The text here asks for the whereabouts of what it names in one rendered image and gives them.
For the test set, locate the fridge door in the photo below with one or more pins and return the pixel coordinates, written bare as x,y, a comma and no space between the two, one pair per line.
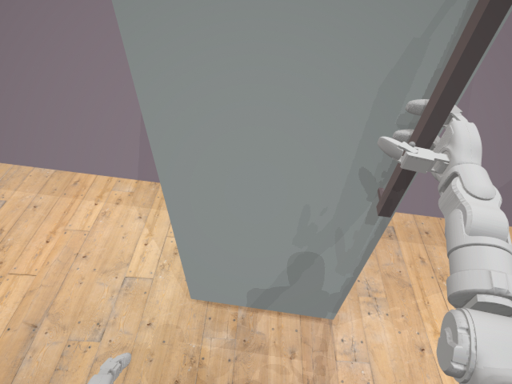
263,118

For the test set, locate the robot left hand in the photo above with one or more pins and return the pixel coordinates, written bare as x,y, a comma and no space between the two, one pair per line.
110,369

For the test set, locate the robot right upper arm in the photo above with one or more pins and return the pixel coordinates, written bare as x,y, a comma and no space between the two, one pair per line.
475,347

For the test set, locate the robot right hand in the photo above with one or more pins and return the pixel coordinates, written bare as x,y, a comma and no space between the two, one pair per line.
460,144

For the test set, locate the right robot forearm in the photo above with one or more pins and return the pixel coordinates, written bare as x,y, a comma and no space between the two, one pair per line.
478,242

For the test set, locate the handle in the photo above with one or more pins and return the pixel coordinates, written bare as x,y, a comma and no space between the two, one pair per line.
477,35

